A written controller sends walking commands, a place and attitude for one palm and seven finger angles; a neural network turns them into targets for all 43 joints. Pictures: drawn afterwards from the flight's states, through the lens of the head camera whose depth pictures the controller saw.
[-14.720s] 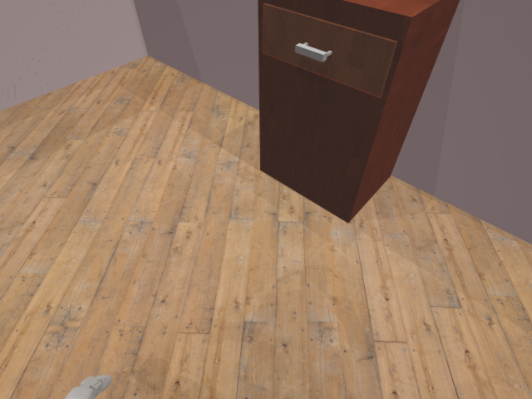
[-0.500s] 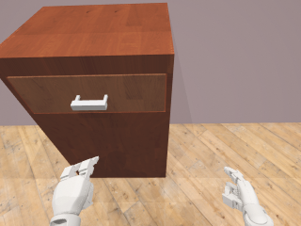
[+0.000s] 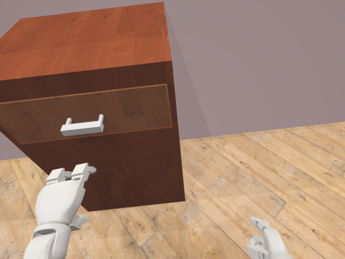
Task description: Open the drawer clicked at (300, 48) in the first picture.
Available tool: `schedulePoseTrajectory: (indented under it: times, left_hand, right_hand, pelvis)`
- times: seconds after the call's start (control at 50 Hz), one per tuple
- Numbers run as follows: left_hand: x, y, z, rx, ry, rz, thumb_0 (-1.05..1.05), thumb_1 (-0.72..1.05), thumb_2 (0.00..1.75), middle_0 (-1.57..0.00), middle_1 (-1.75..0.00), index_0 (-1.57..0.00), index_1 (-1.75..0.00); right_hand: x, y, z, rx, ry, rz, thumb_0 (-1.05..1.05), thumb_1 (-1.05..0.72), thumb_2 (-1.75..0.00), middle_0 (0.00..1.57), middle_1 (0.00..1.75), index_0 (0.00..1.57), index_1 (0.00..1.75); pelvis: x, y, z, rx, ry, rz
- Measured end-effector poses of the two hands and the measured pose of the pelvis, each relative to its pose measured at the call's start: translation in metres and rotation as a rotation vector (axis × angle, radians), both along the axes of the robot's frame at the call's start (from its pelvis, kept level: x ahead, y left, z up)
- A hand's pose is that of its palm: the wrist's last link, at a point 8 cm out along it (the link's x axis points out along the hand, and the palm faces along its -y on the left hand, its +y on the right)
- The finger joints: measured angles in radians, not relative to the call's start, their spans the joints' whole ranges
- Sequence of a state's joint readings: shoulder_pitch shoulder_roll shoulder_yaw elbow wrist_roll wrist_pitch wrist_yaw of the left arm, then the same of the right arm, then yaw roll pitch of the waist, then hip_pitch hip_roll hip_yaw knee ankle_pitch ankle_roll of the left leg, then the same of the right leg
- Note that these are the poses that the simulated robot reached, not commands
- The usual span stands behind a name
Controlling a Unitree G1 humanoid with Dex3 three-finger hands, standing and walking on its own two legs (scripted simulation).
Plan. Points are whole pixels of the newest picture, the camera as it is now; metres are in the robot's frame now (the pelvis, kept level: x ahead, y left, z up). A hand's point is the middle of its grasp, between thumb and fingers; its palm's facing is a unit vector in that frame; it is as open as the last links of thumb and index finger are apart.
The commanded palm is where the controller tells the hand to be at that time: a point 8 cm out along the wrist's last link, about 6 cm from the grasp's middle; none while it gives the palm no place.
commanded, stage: raise the hand with hooked fingers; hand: left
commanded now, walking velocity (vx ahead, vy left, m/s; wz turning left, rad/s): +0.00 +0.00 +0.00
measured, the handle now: (84, 123) +0.48 +0.33 +0.02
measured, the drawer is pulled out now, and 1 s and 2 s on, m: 0.00 0.00 0.00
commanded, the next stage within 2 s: move the hooked fingers above the handle in 1.02 s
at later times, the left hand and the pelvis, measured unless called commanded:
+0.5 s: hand (42, 160) +0.28 +0.30 +0.12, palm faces +0.18 -0.08 -0.98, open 13.7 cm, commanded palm +0.25 +0.31 +0.17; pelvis -0.01 +0.07 +0.02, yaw +0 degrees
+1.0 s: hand (18, 151) +0.29 +0.36 +0.13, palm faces +0.15 -0.08 -0.99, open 13.8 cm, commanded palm +0.26 +0.36 +0.19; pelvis -0.02 +0.11 +0.02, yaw +1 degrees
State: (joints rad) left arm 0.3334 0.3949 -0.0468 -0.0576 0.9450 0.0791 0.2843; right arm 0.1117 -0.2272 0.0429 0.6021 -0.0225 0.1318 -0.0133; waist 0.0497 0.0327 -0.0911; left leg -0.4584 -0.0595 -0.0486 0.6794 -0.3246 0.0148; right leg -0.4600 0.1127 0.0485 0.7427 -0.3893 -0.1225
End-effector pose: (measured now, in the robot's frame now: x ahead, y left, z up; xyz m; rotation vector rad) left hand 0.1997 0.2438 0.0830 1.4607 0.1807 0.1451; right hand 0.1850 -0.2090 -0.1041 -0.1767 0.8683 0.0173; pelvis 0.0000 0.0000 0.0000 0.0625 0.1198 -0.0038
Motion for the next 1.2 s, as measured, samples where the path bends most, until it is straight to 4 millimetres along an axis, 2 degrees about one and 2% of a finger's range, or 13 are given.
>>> schedulePoseTrajectory:
  times: [0.06,0.12,0.22,0.3,0.4,0.48,0.58,0.66,0.76,0.86,0.96,1.1,1.2]
  left_hand:
    - [0.004,0.000,0.012,0.007,-0.037,-0.052,0.00,0.00,0.52,-0.29,-0.88,-0.29,-0.88]
    - [0.009,0.008,0.026,0.016,-0.119,-0.058,0.00,-0.07,0.49,-0.29,-0.92,-0.29,-0.92]
    - [0.018,0.030,0.042,0.016,-0.201,0.025,0.00,-0.19,0.44,-0.30,-1.00,-0.30,-1.00]
    - [0.025,0.039,0.048,-0.010,-0.181,0.055,0.00,-0.28,0.40,-0.30,-1.06,-0.30,-1.06]
    - [0.038,0.043,0.062,0.000,-0.165,-0.013,0.00,-0.38,0.35,-0.31,-1.13,-0.31,-1.13]
    - [0.050,0.056,0.080,0.026,-0.187,-0.036,0.00,-0.44,0.33,-0.32,-1.17,-0.32,-1.16]
    - [0.064,0.083,0.102,0.038,-0.194,0.003,0.00,-0.47,0.31,-0.32,-1.19,-0.32,-1.19]
    - [0.075,0.098,0.110,0.042,-0.159,0.017,0.00,-0.48,0.31,-0.32,-1.20,-0.32,-1.19]
    - [0.081,0.106,0.103,0.019,-0.088,-0.021,0.00,-0.49,0.30,-0.32,-1.20,-0.32,-1.20]
    - [0.073,0.104,0.090,0.003,-0.065,-0.107,0.00,-0.49,0.30,-0.32,-1.20,-0.32,-1.20]
    - [0.065,0.109,0.097,0.025,-0.139,-0.130,0.00,-0.49,0.30,-0.32,-1.20,-0.32,-1.20]
    - [0.065,0.124,0.107,0.039,-0.176,-0.020,0.00,-0.49,0.30,-0.32,-1.20,-0.32,-1.20]
    - [0.067,0.110,0.098,0.028,-0.107,-0.029,0.00,-0.49,0.30,-0.32,-1.20,-0.32,-1.20]
  right_hand:
    - [-0.017,-0.022,0.001,-0.054,0.013,-0.073,0.02,-0.90,-0.89,0.20,0.30,0.20,0.30]
    - [-0.026,-0.035,0.001,-0.091,0.020,-0.121,0.02,-0.90,-0.90,0.20,0.30,0.20,0.30]
    - [-0.027,-0.031,0.007,-0.094,0.006,-0.152,0.02,-0.91,-0.90,0.19,0.30,0.20,0.30]
    - [-0.014,-0.007,0.018,-0.068,-0.044,-0.145,0.02,-0.91,-0.90,0.19,0.30,0.20,0.30]
    - [0.006,0.037,0.036,-0.031,-0.124,-0.095,0.02,-0.91,-0.90,0.19,0.30,0.20,0.30]
    - [0.017,0.073,0.048,0.004,-0.164,-0.046,0.02,-0.91,-0.90,0.20,0.30,0.20,0.30]
    - [0.020,0.105,0.051,0.034,-0.160,0.006,0.01,-0.90,-0.89,0.20,0.30,0.20,0.30]
    - [0.013,0.118,0.047,0.031,-0.121,0.029,0.01,-0.90,-0.89,0.20,0.30,0.20,0.30]
    - [-0.002,0.118,0.038,0.011,-0.056,0.025,0.01,-0.90,-0.89,0.20,0.30,0.21,0.30]
    - [-0.019,0.109,0.031,-0.024,0.002,0.014,0.01,-0.90,-0.89,0.20,0.30,0.20,0.30]
    - [-0.029,0.101,0.024,-0.046,0.049,0.015,0.02,-0.90,-0.89,0.20,0.30,0.20,0.30]
    - [-0.024,0.103,0.020,-0.020,0.050,0.017,0.02,-0.90,-0.90,0.20,0.30,0.20,0.30]
    - [-0.013,0.105,0.027,-0.005,0.001,0.023,0.02,-0.90,-0.89,0.20,0.30,0.20,0.30]
  pelvis:
    - [0.000,0.007,0.002,-0.008,-0.006,-0.019]
    - [-0.002,0.014,0.003,-0.018,-0.008,-0.017]
    - [-0.006,0.028,0.005,-0.028,-0.022,-0.007]
    - [-0.009,0.041,0.009,-0.037,-0.053,-0.003]
    - [-0.012,0.058,0.013,-0.049,-0.094,0.001]
    - [-0.015,0.070,0.016,-0.058,-0.117,0.003]
    - [-0.016,0.084,0.019,-0.066,-0.131,0.011]
    - [-0.017,0.094,0.020,-0.071,-0.132,0.017]
    - [-0.015,0.104,0.022,-0.076,-0.122,0.015]
    - [-0.014,0.110,0.023,-0.080,-0.113,0.017]
    - [-0.015,0.112,0.023,-0.083,-0.104,0.025]
    - [-0.018,0.109,0.023,-0.080,-0.096,0.031]
    - [-0.018,0.103,0.023,-0.075,-0.102,0.032]
